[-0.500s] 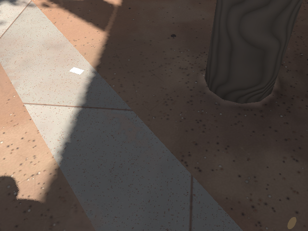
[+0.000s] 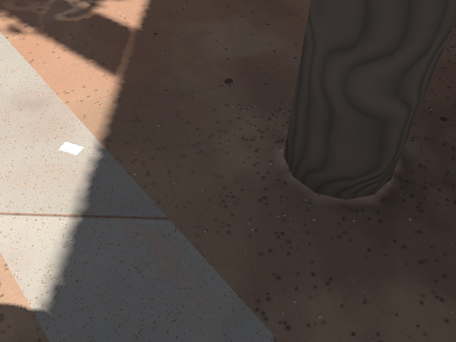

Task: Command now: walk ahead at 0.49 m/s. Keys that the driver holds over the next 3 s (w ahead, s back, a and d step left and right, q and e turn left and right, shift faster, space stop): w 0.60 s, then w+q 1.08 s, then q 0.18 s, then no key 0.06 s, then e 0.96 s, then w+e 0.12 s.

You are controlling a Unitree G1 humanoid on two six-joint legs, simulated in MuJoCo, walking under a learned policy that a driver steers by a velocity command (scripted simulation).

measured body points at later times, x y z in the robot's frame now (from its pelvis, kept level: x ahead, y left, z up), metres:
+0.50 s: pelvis +0.28 -0.08 +0.00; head +0.29 -0.10 +0.45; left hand +0.33 +0.18 -0.12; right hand +0.37 -0.35 -0.14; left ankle +0.29 +0.08 -0.66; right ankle +0.30 -0.16 -0.74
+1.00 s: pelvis +0.56 +0.00 -0.01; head +0.60 +0.00 +0.43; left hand +0.59 +0.27 -0.14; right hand +0.74 -0.25 -0.13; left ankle +0.61 +0.06 -0.74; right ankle +0.47 -0.17 -0.63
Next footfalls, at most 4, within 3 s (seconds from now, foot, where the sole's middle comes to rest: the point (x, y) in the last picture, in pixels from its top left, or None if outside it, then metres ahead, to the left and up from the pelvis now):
0.30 right None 0.34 -0.17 -0.78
0.86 left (208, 299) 0.65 0.07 -0.78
1.38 right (236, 215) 0.97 -0.03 -0.78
1.90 left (132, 203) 1.03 0.35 -0.78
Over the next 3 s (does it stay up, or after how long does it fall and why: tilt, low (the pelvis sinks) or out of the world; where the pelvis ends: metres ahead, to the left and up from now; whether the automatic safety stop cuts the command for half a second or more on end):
stays up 1.04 0.23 0.00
